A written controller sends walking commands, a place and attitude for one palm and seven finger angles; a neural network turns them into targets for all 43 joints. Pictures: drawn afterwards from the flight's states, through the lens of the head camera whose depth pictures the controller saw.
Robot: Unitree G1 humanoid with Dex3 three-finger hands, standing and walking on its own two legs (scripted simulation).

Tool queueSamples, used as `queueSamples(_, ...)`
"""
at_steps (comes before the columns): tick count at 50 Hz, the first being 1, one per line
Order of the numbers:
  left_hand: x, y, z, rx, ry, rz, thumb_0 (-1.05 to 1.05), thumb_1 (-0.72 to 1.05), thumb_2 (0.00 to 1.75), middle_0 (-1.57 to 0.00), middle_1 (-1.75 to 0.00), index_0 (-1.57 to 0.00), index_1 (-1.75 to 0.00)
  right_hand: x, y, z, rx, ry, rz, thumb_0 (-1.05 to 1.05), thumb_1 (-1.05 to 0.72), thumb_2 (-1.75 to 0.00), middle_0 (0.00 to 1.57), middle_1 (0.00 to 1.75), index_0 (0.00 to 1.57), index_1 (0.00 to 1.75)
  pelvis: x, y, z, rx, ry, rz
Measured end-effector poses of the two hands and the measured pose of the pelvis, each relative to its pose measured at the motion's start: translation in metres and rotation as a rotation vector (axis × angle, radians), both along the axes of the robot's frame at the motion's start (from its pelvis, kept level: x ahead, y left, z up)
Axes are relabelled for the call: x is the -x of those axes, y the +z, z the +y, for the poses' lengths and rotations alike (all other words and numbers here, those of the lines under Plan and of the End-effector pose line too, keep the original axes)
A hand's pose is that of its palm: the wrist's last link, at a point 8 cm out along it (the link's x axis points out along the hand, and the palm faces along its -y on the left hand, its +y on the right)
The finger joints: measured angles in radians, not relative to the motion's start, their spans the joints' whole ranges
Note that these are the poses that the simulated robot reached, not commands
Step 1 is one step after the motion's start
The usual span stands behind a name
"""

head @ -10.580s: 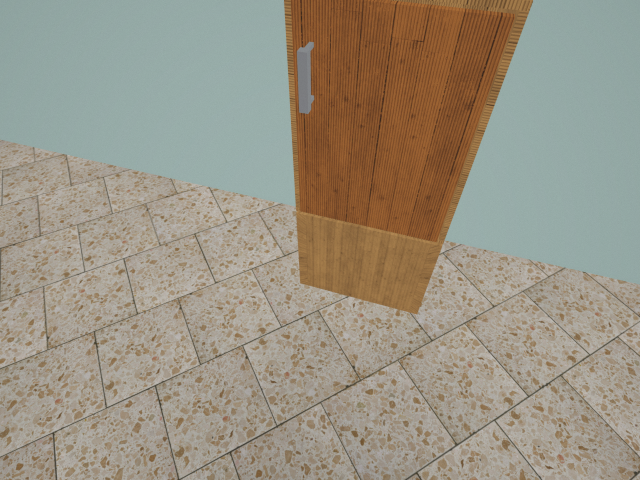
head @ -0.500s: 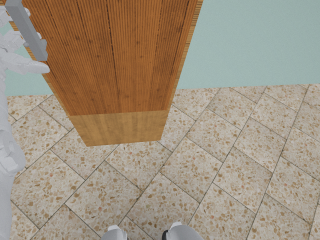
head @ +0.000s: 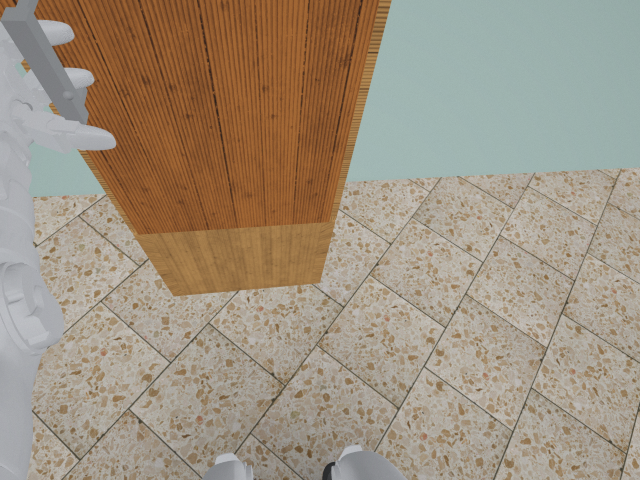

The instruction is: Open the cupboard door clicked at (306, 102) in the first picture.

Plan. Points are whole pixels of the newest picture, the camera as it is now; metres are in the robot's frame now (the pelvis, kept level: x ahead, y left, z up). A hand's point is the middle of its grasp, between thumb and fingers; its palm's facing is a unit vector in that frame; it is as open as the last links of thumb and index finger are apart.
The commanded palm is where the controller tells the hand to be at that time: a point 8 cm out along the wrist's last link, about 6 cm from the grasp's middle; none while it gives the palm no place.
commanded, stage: slide the fingers in behind the handle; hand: left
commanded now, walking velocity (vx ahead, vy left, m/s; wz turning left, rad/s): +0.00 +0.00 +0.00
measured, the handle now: (54, 62) +0.59 +0.24 +0.13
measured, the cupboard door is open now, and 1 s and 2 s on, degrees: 0 0 10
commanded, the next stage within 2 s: close the thumb around the handle in 0.30 s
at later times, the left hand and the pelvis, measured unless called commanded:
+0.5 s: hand (68, 95) +0.53 +0.22 +0.14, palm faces +0.01 -1.00 +0.00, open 13.8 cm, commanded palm +0.52 +0.26 +0.13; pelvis +0.00 +0.00 +0.00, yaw +0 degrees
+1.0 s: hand (72, 92) +0.54 +0.22 +0.13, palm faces +0.02 -1.00 +0.00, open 5.9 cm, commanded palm +0.52 +0.26 +0.13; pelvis +0.00 +0.01 +0.00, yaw +0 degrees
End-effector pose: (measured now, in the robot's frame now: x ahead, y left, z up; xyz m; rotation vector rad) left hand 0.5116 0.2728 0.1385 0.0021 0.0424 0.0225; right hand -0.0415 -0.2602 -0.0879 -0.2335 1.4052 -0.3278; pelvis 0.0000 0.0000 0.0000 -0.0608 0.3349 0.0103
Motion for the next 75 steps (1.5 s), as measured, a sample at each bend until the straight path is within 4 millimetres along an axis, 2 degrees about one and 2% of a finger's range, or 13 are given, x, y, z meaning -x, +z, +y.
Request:
queueSamples(25, -0.001, -0.001, 0.001, 0.002, -0.011, -0.005, -0.01, -0.47, 0.31, -0.28, -1.20, -0.30, -1.20, -0.009, -0.002, 0.005, -0.004, 0.015, -0.009, 0.00, -0.91, -0.90, 0.20, 0.30, 0.21, 0.30, -0.003, 0.000, 0.005, 0.001, 0.004, 0.002)
queueSamples(33, -0.004, -0.003, 0.001, -0.001, -0.010, 0.005, -0.01, -0.20, 0.43, -0.31, -1.23, -0.32, -1.23, -0.008, -0.002, 0.008, -0.004, 0.016, -0.006, 0.00, -0.91, -0.90, 0.20, 0.30, 0.21, 0.30, -0.002, -0.001, 0.007, 0.003, 0.007, 0.005)
queueSamples(48, -0.010, -0.005, 0.000, -0.001, -0.002, 0.004, 0.00, 0.59, 0.76, -0.36, -1.31, -0.37, -1.31, 0.008, -0.001, 0.012, -0.011, -0.002, 0.043, 0.00, -0.91, -0.90, 0.20, 0.30, 0.21, 0.30, -0.004, -0.002, 0.008, 0.004, 0.002, 0.017)
queueSamples(52, -0.010, -0.005, 0.000, -0.003, -0.001, 0.005, 0.01, 0.74, 0.83, -0.37, -1.33, -0.38, -1.33, 0.008, 0.000, 0.011, -0.011, -0.008, 0.041, 0.00, -0.91, -0.90, 0.20, 0.30, 0.21, 0.30, -0.005, -0.001, 0.007, 0.004, 0.001, 0.016)
queueSamples(68, -0.009, -0.006, 0.000, 0.002, -0.012, 0.003, 0.01, 0.76, 0.81, -0.35, -1.35, -0.38, -1.34, -0.008, 0.001, 0.006, 0.000, -0.012, -0.005, 0.00, -0.91, -0.90, 0.20, 0.30, 0.21, 0.30, -0.009, 0.001, 0.005, 0.000, -0.011, 0.009)
queueSamples(75, 0.005, -0.007, -0.001, 0.004, -0.022, -0.019, 0.01, 0.75, 0.78, -0.35, -1.35, -0.37, -1.34, -0.021, 0.001, 0.006, -0.019, -0.020, -0.038, 0.00, -0.91, -0.90, 0.20, 0.30, 0.21, 0.30, -0.016, 0.005, 0.005, -0.008, -0.028, -0.011)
